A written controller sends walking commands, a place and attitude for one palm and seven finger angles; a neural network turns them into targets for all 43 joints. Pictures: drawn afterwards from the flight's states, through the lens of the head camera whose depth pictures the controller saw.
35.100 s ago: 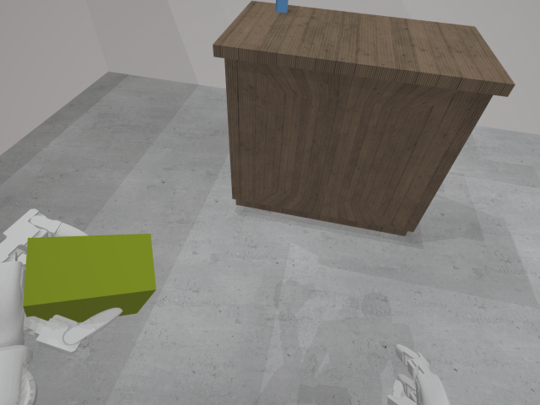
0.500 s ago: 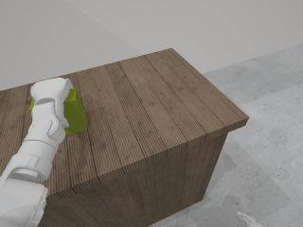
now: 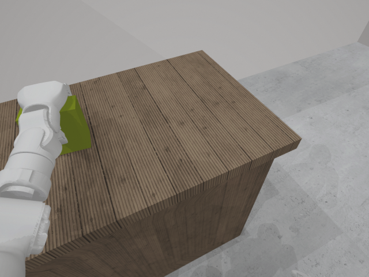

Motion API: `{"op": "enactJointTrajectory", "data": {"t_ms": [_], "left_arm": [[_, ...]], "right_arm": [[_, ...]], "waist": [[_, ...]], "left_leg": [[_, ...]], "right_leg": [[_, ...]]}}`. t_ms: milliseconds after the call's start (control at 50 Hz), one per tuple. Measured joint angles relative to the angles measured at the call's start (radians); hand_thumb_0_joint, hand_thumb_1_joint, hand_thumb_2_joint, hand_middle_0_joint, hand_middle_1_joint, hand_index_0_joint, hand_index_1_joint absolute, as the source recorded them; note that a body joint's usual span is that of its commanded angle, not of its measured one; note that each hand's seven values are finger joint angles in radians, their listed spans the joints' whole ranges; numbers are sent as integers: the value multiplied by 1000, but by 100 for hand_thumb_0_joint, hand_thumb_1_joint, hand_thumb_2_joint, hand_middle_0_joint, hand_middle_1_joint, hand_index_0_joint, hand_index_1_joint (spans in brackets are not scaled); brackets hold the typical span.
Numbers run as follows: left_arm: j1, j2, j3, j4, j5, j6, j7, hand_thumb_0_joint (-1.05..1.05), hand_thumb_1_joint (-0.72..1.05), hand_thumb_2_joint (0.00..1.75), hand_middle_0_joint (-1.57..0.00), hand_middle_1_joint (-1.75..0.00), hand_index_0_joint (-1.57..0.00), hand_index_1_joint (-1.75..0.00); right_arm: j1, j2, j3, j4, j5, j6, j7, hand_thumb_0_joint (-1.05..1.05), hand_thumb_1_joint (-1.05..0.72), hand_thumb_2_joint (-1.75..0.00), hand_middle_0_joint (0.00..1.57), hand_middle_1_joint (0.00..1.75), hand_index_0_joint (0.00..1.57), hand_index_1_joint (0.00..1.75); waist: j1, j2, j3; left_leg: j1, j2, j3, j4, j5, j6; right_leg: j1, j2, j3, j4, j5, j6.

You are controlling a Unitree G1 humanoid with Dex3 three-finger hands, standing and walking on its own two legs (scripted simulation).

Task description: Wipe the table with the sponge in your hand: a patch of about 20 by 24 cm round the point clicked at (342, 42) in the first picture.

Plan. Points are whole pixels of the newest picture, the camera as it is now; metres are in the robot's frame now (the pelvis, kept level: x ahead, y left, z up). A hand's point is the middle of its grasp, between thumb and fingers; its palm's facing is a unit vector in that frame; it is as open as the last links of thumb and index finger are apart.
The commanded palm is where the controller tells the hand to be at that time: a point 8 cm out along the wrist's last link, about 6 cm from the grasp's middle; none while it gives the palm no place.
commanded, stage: slide back across to the first lane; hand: left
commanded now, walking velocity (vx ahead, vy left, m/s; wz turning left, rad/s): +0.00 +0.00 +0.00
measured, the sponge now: (61, 133) +0.41 +0.32 +0.10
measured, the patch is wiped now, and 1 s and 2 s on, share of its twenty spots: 1.00 1.00 1.00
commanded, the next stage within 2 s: wipe back along the first lane in 0.56 s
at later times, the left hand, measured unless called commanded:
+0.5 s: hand (17, 127) +0.38 +0.38 +0.15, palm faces -0.07 +0.00 -1.00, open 10.6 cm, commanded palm +0.36 +0.36 +0.21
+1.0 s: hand (16, 139) +0.35 +0.36 +0.14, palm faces -0.01 -0.02 -1.00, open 10.6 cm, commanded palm +0.31 +0.36 +0.20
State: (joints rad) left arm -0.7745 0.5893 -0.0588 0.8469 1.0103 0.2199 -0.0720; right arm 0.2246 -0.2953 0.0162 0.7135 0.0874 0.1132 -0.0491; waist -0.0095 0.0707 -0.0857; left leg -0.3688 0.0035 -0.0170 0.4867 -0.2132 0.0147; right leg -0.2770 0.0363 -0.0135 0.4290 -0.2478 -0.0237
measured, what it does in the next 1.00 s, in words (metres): stands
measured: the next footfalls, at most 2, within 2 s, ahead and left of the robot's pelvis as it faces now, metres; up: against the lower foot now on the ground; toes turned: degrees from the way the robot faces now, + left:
none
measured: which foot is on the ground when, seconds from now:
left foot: down 0.00-1.00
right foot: down 0.00-1.00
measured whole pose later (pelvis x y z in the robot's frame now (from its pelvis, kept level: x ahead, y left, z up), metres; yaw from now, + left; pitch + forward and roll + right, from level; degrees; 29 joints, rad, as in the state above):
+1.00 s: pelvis +0.01 +0.02 +0.00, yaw +2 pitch +2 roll -1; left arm -0.46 0.63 0.02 0.43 0.94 0.24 -0.12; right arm 0.16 -0.29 0.03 0.67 0.08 0.11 -0.03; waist 0.05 0.08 -0.03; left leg -0.28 -0.03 -0.03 0.45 -0.21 0.04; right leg -0.17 0.00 -0.03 0.37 -0.24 0.00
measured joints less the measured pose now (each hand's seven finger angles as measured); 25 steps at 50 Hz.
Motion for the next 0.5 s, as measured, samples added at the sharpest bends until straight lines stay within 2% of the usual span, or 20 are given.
{"op": "enactJointTrajectory", "data": {"t_ms": [80,180,320,500], "left_arm": [[53,10,33,-50,-11,-5,12,1,-54,105,-67,-131,-69,-129],[99,20,50,-112,-25,21,7,1,-53,105,-67,-132,-69,-130],[138,42,55,-186,-28,38,-36,1,-53,105,-67,-132,-69,-130],[141,73,41,-231,-29,2,-90,0,-54,105,-67,-131,-70,-129]], "right_arm": [[5,-2,-2,-3,0,11,6,1,-90,-90,20,30,20,30],[-1,-5,-2,-12,4,15,13,1,-90,-90,20,30,20,30],[-34,-3,1,-32,3,4,13,1,-90,-90,20,30,20,30],[-72,3,6,-59,1,-20,3,1,-90,-90,20,30,20,30]], "waist": [[-2,2,0],[1,2,9],[18,0,23],[49,-3,44]], "left_leg": [[15,-2,10,-5,-5,6],[34,-10,13,-11,-9,14],[51,-21,6,-13,-12,22],[56,-36,-17,-14,-9,28]], "right_leg": [[15,-3,10,-10,0,6],[36,-10,13,-18,-3,12],[60,-21,5,-29,-5,19],[81,-32,-19,-44,-5,21]]}}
